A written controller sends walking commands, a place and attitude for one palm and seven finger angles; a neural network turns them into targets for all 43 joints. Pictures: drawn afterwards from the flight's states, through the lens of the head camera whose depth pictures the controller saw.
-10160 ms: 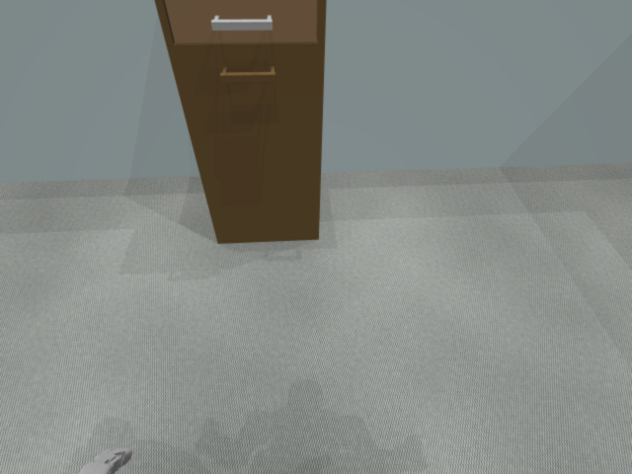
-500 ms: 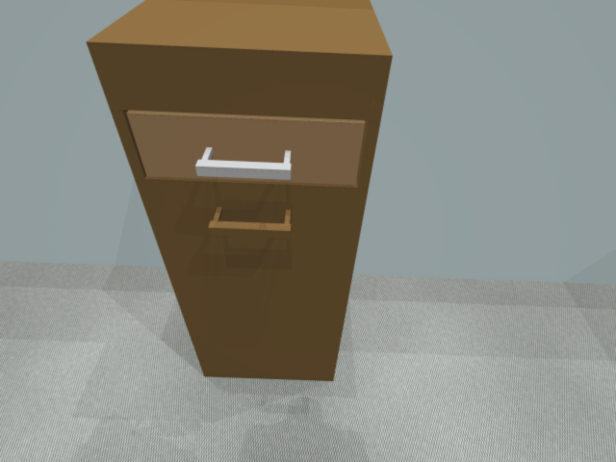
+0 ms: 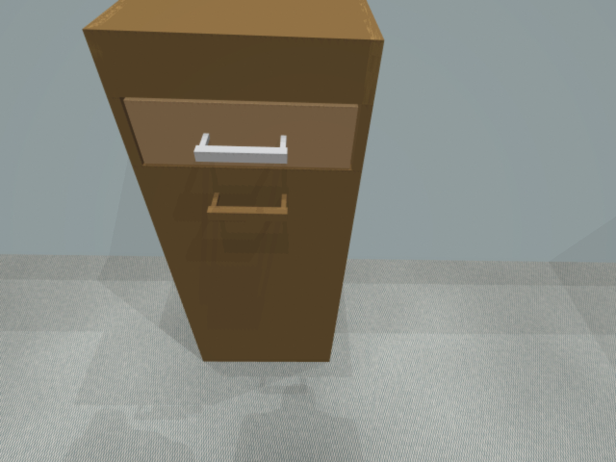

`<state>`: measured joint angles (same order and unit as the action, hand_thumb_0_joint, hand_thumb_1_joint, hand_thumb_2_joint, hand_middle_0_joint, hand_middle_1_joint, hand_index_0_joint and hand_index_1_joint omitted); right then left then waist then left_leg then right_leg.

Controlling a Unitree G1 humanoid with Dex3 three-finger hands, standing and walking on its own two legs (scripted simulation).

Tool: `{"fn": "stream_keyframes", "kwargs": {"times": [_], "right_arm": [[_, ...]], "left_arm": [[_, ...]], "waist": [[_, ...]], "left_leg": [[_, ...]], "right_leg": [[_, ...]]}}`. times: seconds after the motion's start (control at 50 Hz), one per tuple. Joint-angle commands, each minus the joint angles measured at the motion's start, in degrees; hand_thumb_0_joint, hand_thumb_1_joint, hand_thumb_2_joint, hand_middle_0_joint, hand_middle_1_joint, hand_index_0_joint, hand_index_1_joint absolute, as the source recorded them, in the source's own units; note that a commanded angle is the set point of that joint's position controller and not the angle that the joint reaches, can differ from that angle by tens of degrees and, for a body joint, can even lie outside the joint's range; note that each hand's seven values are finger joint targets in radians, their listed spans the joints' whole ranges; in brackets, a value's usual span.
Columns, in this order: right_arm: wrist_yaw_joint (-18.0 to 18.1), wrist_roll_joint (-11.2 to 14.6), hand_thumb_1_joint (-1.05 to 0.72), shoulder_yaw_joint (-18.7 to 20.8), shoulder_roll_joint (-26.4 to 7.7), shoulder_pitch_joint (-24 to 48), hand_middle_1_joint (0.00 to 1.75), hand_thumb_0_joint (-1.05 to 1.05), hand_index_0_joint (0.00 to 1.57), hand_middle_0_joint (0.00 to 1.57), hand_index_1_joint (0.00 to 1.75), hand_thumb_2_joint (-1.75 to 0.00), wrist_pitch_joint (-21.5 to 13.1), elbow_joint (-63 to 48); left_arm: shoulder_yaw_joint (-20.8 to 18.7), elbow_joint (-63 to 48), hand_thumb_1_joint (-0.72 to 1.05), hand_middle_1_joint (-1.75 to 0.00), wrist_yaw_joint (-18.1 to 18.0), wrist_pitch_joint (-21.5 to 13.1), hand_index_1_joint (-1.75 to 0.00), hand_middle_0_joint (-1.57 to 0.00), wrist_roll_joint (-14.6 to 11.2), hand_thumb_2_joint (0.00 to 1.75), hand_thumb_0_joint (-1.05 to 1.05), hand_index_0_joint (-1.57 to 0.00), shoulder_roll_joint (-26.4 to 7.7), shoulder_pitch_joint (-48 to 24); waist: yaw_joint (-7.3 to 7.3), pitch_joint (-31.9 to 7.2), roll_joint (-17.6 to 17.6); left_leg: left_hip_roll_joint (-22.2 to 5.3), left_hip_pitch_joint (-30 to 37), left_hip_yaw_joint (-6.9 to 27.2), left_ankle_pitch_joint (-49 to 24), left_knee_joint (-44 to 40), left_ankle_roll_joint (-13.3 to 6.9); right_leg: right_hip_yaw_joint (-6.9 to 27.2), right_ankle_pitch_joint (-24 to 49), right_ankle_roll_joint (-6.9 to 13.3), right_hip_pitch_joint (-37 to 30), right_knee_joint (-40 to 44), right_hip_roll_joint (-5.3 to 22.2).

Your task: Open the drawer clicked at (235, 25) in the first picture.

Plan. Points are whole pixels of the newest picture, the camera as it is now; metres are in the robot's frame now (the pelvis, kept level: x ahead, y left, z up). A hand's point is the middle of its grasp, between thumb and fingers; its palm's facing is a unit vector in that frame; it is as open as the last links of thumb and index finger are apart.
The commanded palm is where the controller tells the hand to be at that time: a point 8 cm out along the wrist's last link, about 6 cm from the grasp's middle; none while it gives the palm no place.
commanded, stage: shuffle to correct the standing spot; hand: left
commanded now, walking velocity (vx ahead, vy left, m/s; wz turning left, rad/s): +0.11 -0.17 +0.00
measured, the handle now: (243, 147) +0.58 +0.15 +0.12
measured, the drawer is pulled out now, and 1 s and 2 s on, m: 0.00 0.00 0.00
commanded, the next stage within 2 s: come to a stop and stand still in 0.56 s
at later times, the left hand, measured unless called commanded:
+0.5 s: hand out of the picture -0.02 +0.07 -0.19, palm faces +0.16 -0.98 -0.07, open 7.4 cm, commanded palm none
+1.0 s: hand out of the picture +0.13 +0.07 -0.17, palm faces +0.13 -0.96 -0.24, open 7.2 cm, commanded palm none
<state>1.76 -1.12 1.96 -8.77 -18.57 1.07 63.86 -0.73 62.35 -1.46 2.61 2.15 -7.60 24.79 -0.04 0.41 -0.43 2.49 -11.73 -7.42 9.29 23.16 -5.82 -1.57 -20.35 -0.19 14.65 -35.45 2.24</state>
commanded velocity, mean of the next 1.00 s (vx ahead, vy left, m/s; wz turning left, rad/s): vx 0.04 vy -0.04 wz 0.07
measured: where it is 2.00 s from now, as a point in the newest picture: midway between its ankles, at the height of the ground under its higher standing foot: outside the picture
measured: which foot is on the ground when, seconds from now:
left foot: down 0.00-0.18, up 0.20-0.50, down 0.52-0.88, up 0.90-1.00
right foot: up 0.00-0.14, down 0.16-0.52, up 0.54-0.84, down 0.86-1.00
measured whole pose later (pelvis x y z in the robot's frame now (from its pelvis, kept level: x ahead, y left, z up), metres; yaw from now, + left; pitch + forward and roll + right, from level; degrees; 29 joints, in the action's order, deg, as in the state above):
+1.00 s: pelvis +0.08 -0.11 -0.01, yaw +6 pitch -2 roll +0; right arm 1.7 -0.5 3.7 -8.6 -18.3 2.3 63.5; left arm -2.8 57.4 -2.6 -0.7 1.4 -7.7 10.7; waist -1.8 5.6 2.7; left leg -2.8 -16.8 -4.5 29.7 47.7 1.7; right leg -5.9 -11.2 -1.6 18.6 -31.9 5.9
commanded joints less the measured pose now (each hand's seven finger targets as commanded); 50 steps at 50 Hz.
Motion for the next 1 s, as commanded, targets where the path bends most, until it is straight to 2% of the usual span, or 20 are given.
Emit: {"fn": "stream_keyframes", "kwargs": {"times": [0.0,0.12,0.18,0.24,0.3,0.38,0.44,0.46,0.5,0.52,0.62,0.7,0.76,0.8,0.82,0.84,0.86,0.88,0.94,0.98], "right_arm": [[1.3,-0.4,-0.90,2.3,-10.1,-1.1,0.30,0.00,0.20,0.20,0.30,-0.90,-1.0,-2.7],[1.0,-0.4,-0.90,2.5,-8.1,-1.6,0.30,0.00,0.20,0.20,0.30,-0.90,-0.6,-1.8],[0.4,-0.1,-0.90,1.3,-2.3,0.6,0.30,0.00,0.20,0.20,0.30,-0.90,-0.2,-4.4],[-0.2,-0.2,-0.90,2.1,-2.7,-0.9,0.30,0.00,0.20,0.20,0.30,-0.90,0.1,-3.7],[-0.8,-0.3,-0.90,1.9,-0.8,-1.2,0.30,0.00,0.20,0.20,0.30,-0.90,-0.3,-3.8],[-0.7,-0.3,-0.90,1.6,-0.1,0.4,0.30,0.00,0.20,0.20,0.30,-0.90,-1.0,-5.1],[-0.2,-0.4,-0.90,0.9,0.1,-5.9,0.30,0.00,0.20,0.20,0.30,-0.90,-1.9,-3.0],[0.2,-0.4,-0.90,0.8,-0.6,-9.0,0.30,0.00,0.20,0.20,0.30,-0.90,-2.3,-1.6],[1.3,-1.1,-0.90,2.8,-8.8,-15.5,0.30,0.00,0.20,0.20,0.30,-0.90,-2.9,-0.6],[1.7,-0.8,-0.90,3.2,-10.6,-15.5,0.30,0.00,0.20,0.20,0.30,-0.90,-2.7,-0.9],[1.9,-0.6,-0.90,1.1,-5.2,-7.0,0.30,0.00,0.20,0.20,0.30,-0.90,-4.6,-2.4],[1.5,-0.6,-0.90,1.1,-5.2,-6.2,0.30,0.00,0.20,0.20,0.30,-0.90,-4.2,-2.0],[1.1,-0.7,-0.90,1.4,-5.3,-5.2,0.30,0.00,0.20,0.20,0.30,-0.90,-3.1,-1.6],[0.5,-0.3,-0.90,1.5,-5.1,-4.7,0.30,0.00,0.20,0.20,0.30,-0.90,-2.4,-1.1],[0.1,0.2,-0.90,1.3,-3.5,-5.3,0.30,0.00,0.20,0.20,0.30,-0.90,-2.4,-1.0],[-0.3,0.5,-0.90,1.0,-0.9,-7.0,0.30,0.00,0.20,0.20,0.30,-0.90,-1.9,-1.3],[-0.2,0.8,-0.90,1.3,-0.1,-9.3,0.30,0.00,0.20,0.20,0.30,-0.90,-1.1,-1.7],[-0.1,0.8,-0.90,1.9,-0.3,-9.6,0.30,0.00,0.20,0.20,0.30,-0.90,-0.5,-1.7],[0.1,0.7,-0.90,2.1,-1.2,-4.4,0.30,0.00,0.20,0.20,0.30,-0.90,1.2,-2.9],[-0.5,0.7,-0.90,2.4,-1.8,-3.1,0.30,0.00,0.20,0.20,0.30,-0.90,1.5,-3.9]], "left_arm": [[-1.3,-3.1,0.90,-0.30,0.7,0.1,-0.30,-0.20,-0.1,0.90,0.00,-0.20,-2.0,2.0],[-1.6,-1.2,0.90,-0.30,0.5,-0.7,-0.30,-0.20,-0.2,0.90,0.00,-0.20,-1.6,8.3],[-2.6,-2.2,0.90,-0.30,-0.7,-0.8,-0.30,-0.20,0.0,0.90,0.00,-0.20,-6.9,7.4],[-2.2,-4.2,0.90,-0.30,-1.0,-2.4,-0.30,-0.20,-0.5,0.90,0.00,-0.20,-4.5,1.1],[-2.1,-3.8,0.90,-0.30,-0.8,-3.6,-0.30,-0.20,-0.1,0.90,0.00,-0.20,-4.1,1.4],[-2.4,-3.1,0.90,-0.30,-0.5,-3.6,-0.30,-0.20,0.3,0.90,0.00,-0.20,-5.0,2.2],[-2.2,-3.2,0.90,-0.30,0.1,-3.2,-0.30,-0.20,-0.3,0.90,0.00,-0.20,-4.8,0.8],[-2.0,-3.2,0.90,-0.30,0.5,-3.0,-0.30,-0.20,-0.7,0.90,0.00,-0.20,-3.6,0.5],[-1.4,-5.6,0.90,-0.30,1.3,-2.9,-0.30,-0.20,-0.6,0.90,0.00,-0.20,0.4,-0.2],[-1.6,-7.5,0.90,-0.30,1.7,-2.4,-0.30,-0.20,0.4,0.90,0.00,-0.20,-1.8,-3.7],[-2.6,-5.8,0.90,-0.30,2.8,-1.9,-0.30,-0.20,0.1,0.90,0.00,-0.20,-1.3,-4.6],[-2.1,-6.3,0.90,-0.30,2.3,-1.6,-0.30,-0.20,-0.6,0.90,0.00,-0.20,0.1,-6.6],[-1.9,-6.2,0.90,-0.30,1.5,-2.2,-0.30,-0.20,-1.1,0.90,0.00,-0.20,0.2,-7.3],[-2.1,-4.0,0.90,-0.30,0.8,-3.1,-0.30,-0.20,-1.3,0.90,0.00,-0.20,-1.6,-2.1],[-2.4,-3.3,0.90,-0.30,0.1,-3.8,-0.30,-0.20,-1.3,0.90,0.00,-0.20,-4.7,-0.2],[-3.0,-3.3,0.90,-0.30,-0.5,-4.3,-0.30,-0.20,-1.1,0.90,0.00,-0.20,-8.3,-0.4],[-3.4,-4.4,0.90,-0.30,-0.7,-4.2,-0.30,-0.20,-1.1,0.90,0.00,-0.20,-11.4,-1.7],[-3.5,-5.3,0.90,-0.30,-0.6,-3.8,-0.30,-0.20,-0.9,0.90,0.00,-0.20,-12.0,-3.3],[-4.1,-5.6,0.90,-0.30,-1.7,-3.5,-0.30,-0.20,-0.7,0.90,0.00,-0.20,-10.2,-6.6],[-4.6,-7.0,0.90,-0.30,-2.1,-2.8,-0.30,-0.20,-0.3,0.90,0.00,-0.20,-10.5,-9.1]], "waist": [[-0.78,6.2,3.9],[1.27,4.9,-0.2],[1.63,7.1,-14.1],[-0.91,8.1,-6.8],[-0.84,7.4,-1.2],[0.34,7.6,-3.2],[-1.95,4.7,-2.8],[-2.93,4.3,0.1],[-4.42,4.5,18.0],[-4.98,6.9,12.2],[-0.59,6.2,3.8],[-0.60,4.7,7.8],[-0.78,4.2,10.1],[1.78,1.4,6.7],[2.16,-0.8,1.4],[1.33,-3.0,-7.1],[0.20,-4.8,-11.1],[-0.23,-3.3,-7.1],[1.29,-0.7,-17.3],[0.95,-0.9,-13.1]], "left_leg": [[-20.6,-5.1,20.9,25.3,-16.9,-2.7],[-13.7,-12.4,13.8,22.2,-9.8,1.4],[-2.4,-18.8,-0.7,17.7,18.2,4.9],[-5.4,-19.3,2.8,14.3,36.8,3.8],[-6.3,-19.8,2.3,13.1,34.3,4.5],[-7.5,-15.5,1.6,15.8,23.3,4.3],[-5.7,-2.2,-1.4,9.0,8.4,4.3],[-6.9,3.4,0.7,7.0,3.4,4.1],[-27.6,11.6,31.5,12.8,-11.5,-4.5],[-31.8,9.2,34.0,13.8,-13.5,-7.5],[-22.1,1.3,14.5,-3.9,-12.6,-3.1],[-18.3,0.6,5.3,-13.6,-9.9,-2.3],[-16.8,-0.5,4.1,-17.0,-4.9,-1.4],[-13.6,-2.1,2.9,-9.6,1.7,2.0],[-10.9,-5.0,2.3,-1.6,4.7,4.4],[-7.5,-8.9,0.1,12.6,9.1,6.6],[-5.5,-7.1,0.0,19.6,13.9,7.1],[-5.0,-6.2,1.3,21.5,18.9,6.8],[-5.7,-11.0,5.0,23.0,31.7,7.1],[-5.0,-11.5,5.9,21.5,33.8,7.2]], "right_leg": [[0.3,-3.8,0.4,6.6,-7.3,1.1],[-2.0,2.4,1.5,-9.3,15.7,-0.8],[17.4,-20.2,10.0,-3.4,30.2,15.5],[11.9,-10.3,10.3,1.6,29.6,13.5],[5.2,0.8,10.9,-2.5,25.8,11.5],[6.6,0.1,12.5,-1.8,24.9,12.7],[3.7,-2.0,9.8,2.2,18.7,8.8],[1.4,-2.5,7.8,5.2,13.1,6.1],[-6.3,-9.1,2.0,21.7,-9.0,-1.3],[-2.5,-10.5,2.0,24.1,-18.0,0.5],[1.1,5.1,-0.6,19.5,-25.9,3.4],[-1.9,6.4,-2.0,12.9,-12.0,3.9],[-4.5,7.1,-2.1,4.8,-1.1,2.1],[-5.2,16.9,-2.6,-5.6,10.5,1.5],[-1.7,25.4,-2.1,-11.3,12.7,4.2],[6.8,36.8,0.6,-14.7,11.8,13.0],[9.6,43.6,4.3,-12.0,13.2,18.8],[7.4,47.1,5.8,-9.0,12.9,19.4],[9.9,47.4,9.6,-5.8,13.9,20.1],[7.7,41.4,10.2,-4.2,14.1,19.3]]}}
